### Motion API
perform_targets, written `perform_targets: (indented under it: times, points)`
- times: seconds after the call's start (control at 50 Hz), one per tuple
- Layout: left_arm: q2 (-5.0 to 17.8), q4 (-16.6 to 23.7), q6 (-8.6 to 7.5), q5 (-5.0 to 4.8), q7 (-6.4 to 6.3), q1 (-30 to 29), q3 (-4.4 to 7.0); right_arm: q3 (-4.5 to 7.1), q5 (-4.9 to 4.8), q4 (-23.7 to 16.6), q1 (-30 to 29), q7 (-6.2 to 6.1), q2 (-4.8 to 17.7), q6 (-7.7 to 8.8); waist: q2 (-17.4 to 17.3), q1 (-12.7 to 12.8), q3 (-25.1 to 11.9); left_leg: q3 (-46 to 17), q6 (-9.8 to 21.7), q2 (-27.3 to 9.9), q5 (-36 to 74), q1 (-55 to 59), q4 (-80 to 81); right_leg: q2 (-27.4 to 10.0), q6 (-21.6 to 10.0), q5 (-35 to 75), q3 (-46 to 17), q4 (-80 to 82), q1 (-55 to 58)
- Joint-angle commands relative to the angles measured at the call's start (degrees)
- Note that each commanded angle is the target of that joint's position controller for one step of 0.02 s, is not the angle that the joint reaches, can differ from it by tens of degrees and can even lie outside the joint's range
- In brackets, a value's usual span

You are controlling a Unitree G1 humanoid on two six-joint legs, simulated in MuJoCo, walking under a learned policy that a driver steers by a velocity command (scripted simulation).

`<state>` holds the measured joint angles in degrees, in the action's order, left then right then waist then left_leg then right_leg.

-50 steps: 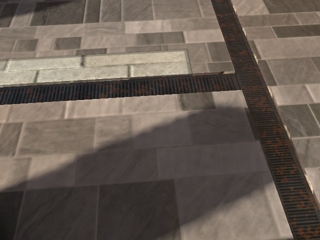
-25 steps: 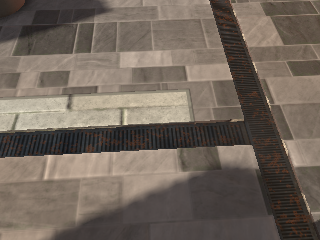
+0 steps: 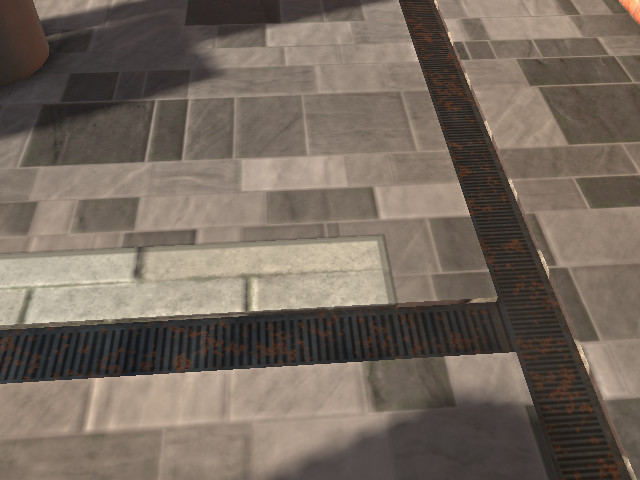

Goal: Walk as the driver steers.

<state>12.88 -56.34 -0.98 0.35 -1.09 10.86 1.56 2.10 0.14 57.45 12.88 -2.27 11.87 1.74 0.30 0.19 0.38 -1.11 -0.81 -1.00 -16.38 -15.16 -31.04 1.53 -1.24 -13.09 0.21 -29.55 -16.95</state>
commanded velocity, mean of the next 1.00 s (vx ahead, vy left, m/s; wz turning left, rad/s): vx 0.01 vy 0.00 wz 0.00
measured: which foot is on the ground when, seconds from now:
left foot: down 0.00-1.00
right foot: down 0.00-1.00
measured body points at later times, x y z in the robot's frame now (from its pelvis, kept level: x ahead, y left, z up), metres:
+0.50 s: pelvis +0.01 +0.01 +0.00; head +0.02 +0.01 +0.45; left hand +0.08 +0.26 -0.15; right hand +0.05 -0.24 -0.15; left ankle +0.00 +0.13 -0.73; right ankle +0.03 -0.11 -0.73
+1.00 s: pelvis +0.01 +0.01 +0.00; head +0.02 +0.01 +0.45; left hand +0.04 +0.25 -0.15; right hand +0.01 -0.22 -0.16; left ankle +0.00 +0.13 -0.73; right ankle +0.03 -0.11 -0.73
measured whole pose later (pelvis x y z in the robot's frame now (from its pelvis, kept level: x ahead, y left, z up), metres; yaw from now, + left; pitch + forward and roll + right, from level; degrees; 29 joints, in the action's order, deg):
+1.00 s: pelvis +0.01 +0.01 +0.00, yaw +0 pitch -1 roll +0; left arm 10.1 -63.7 0.1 -0.1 -2.4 12.2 1.9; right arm 1.6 0.1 63.2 15.7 -2.5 9.6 0.9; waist 0.1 0.1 2.1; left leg 0.0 0.1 0.1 -16.4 -11.5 -28.9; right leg 0.2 -0.2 -13.9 -0.6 -29.1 -14.2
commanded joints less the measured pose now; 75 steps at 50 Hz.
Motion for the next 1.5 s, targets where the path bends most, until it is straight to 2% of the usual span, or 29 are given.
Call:
perform_targets:
  times: [0.02, 0.28, 0.76, 1.5]
  points:
    - [5.0, 1.7, -0.19, -0.22, -0.33, 0.1, 1.14, 1.23, -0.14, -1.4, 1.2, -0.19, 6.7, 0.41, -1.0, 0.0, -3.2, -2.1, 2.8, -2.5, 12.7, 0.2, 4.5, -2.9, -2.1, 11.1, -2.2, 2.3, 4.5]
    - [4.9, -1.1, 0.86, -0.45, -1.11, -0.4, 1.64, 1.12, -0.06, 0.9, 1.4, -0.27, 5.3, -0.53, -0.7, -0.1, -0.9, -0.9, 2.6, -1.3, 11.8, 1.0, 4.9, -3.2, -1.7, 11.0, -2.6, 2.5, 5.3]
    - [3.1, -5.3, 0.83, -0.44, -1.40, 1.5, 1.36, 0.50, 0.04, 4.2, 4.1, -0.44, 3.4, -0.66, -0.3, -0.1, 2.1, -0.1, 2.2, -0.4, 4.1, 0.2, 7.8, -3.0, -0.9, 3.5, -2.4, 5.3, 4.4]
    - [1.6, -6.7, 0.65, -0.61, -1.59, 5.8, 0.67, -0.17, -0.19, 4.9, 8.3, -0.30, 1.9, -0.52, -0.4, -0.1, 2.8, 0.0, 2.4, -0.1, 5.7, 0.1, 8.0, -2.7, -0.5, 5.4, -2.0, 4.9, 4.5]
Velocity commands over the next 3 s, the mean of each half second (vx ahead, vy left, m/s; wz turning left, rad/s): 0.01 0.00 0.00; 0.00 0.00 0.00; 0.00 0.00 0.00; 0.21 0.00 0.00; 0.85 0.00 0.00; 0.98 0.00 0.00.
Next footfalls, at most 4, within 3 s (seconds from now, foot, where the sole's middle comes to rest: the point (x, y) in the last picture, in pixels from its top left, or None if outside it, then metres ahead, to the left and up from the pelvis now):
2.06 right None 0.12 -0.14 -0.77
2.48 left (307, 452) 0.57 0.05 -0.77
2.96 right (367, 279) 1.03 -0.10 -0.77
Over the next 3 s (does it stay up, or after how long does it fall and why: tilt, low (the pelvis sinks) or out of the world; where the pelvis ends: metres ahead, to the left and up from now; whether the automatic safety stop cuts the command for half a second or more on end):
stays up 0.84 -0.02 -0.03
